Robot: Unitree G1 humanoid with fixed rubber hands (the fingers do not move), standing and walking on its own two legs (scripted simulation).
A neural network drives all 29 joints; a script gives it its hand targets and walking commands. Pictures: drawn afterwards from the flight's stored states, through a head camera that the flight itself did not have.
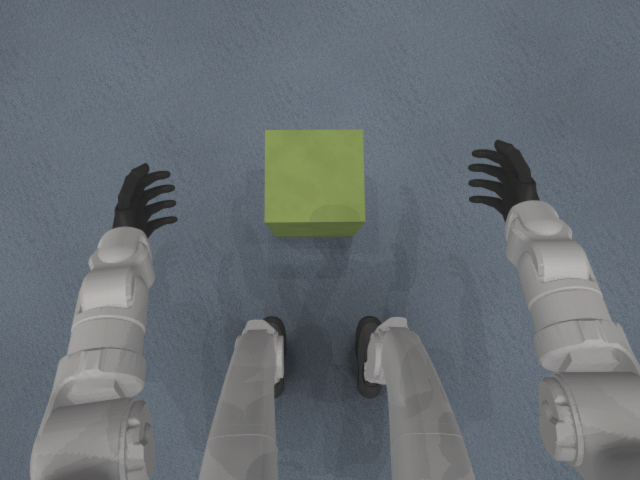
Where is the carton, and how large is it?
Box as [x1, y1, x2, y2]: [265, 130, 364, 236]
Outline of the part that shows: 265,130 265,223 276,236 352,236 364,222 362,130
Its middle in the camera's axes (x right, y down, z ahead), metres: -0.02 -0.12 +0.94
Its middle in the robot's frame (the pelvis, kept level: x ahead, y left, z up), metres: +0.53 +0.03 -0.56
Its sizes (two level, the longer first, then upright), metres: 0.210 0.200 0.250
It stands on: the floor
